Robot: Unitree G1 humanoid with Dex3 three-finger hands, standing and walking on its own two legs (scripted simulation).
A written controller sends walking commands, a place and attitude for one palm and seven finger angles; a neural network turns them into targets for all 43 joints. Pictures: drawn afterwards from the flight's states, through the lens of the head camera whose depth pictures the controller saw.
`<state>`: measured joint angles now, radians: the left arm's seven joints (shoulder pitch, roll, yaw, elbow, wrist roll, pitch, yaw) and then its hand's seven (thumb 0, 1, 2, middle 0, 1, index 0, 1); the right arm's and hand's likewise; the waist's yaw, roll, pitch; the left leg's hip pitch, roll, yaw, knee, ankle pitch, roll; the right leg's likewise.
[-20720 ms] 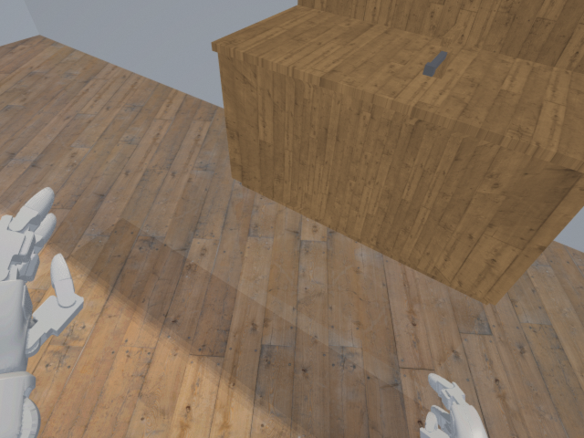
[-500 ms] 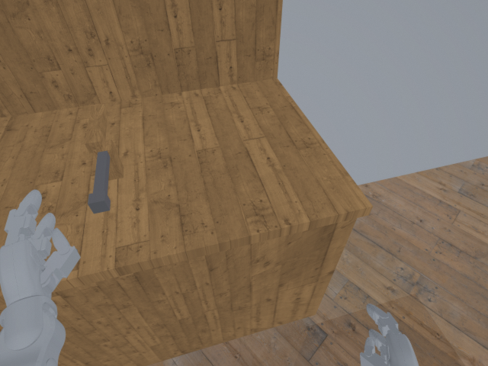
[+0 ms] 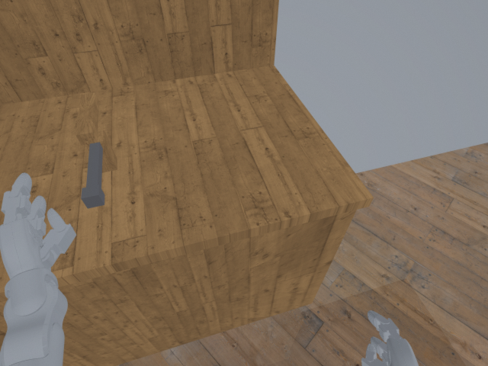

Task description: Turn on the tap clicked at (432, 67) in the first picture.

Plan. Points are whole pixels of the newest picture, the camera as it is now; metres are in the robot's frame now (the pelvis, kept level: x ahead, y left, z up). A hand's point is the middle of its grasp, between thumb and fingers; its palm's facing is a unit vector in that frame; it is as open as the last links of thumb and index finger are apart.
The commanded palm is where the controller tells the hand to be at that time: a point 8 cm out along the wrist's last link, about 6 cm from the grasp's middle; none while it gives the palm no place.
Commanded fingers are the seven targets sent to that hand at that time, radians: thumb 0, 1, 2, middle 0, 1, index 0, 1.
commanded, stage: reach beside the lever's end, fingers flat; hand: left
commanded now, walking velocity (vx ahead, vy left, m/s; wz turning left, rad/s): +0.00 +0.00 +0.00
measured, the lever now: (93, 196) +0.36 +0.30 +0.08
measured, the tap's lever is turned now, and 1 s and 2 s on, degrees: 0 0 13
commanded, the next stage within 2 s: push the lever round in 0.78 s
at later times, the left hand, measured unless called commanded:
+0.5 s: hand (74, 214) +0.32 +0.31 +0.07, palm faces +0.54 -0.83 -0.10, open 7.8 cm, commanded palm +0.27 +0.35 +0.07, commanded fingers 0.00 0.90 0.90 -0.15 -0.15 -0.15 -0.15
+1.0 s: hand (75, 219) +0.32 +0.31 +0.07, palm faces +0.56 -0.83 -0.09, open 7.8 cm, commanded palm +0.27 +0.34 +0.07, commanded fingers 0.00 0.90 0.90 -0.15 -0.15 -0.15 -0.15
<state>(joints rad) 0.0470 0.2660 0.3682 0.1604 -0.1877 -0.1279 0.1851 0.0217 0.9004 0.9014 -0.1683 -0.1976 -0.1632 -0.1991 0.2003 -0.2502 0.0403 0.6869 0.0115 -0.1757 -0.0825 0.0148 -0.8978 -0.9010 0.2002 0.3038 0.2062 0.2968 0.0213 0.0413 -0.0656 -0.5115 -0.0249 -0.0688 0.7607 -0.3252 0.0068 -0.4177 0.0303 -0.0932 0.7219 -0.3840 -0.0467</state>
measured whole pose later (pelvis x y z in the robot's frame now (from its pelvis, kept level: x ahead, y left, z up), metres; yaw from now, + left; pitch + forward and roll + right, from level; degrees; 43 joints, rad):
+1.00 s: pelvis +0.01 +0.01 -0.01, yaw +0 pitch +8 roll -2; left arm -0.07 0.29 0.41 0.35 -0.17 -0.21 0.14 0.02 0.90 0.90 -0.15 -0.15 -0.15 -0.16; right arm 0.21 -0.25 0.03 0.67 0.01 -0.12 -0.07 0.01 -0.90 -0.90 0.20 0.30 0.21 0.30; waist 0.00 0.04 -0.09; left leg -0.60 -0.02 -0.07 0.82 -0.36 0.02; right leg -0.50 0.03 -0.09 0.77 -0.41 -0.04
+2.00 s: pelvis +0.00 +0.00 -0.01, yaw +0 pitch +7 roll -2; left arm -0.14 0.18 0.27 0.34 -0.08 -0.18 0.39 0.02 0.93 0.93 -0.15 -0.15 -0.15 -0.16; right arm 0.20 -0.24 0.03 0.67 -0.01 -0.07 -0.05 0.01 -0.90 -0.90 0.20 0.30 0.21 0.30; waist 0.00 0.04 -0.10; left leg -0.60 -0.02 -0.08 0.83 -0.36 0.00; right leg -0.50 0.04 -0.10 0.78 -0.41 -0.05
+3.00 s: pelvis +0.00 -0.01 -0.01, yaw +0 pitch +9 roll -2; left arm -0.41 0.02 0.22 0.54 0.05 -0.10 0.79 0.01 0.94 0.92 -0.15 -0.15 -0.15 -0.16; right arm 0.18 -0.20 -0.01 0.72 -0.06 0.02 0.01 0.01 -0.90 -0.90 0.20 0.30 0.20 0.30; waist -0.03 0.04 -0.14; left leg -0.65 -0.02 -0.09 0.85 -0.36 -0.01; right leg -0.55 0.04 -0.11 0.81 -0.42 -0.06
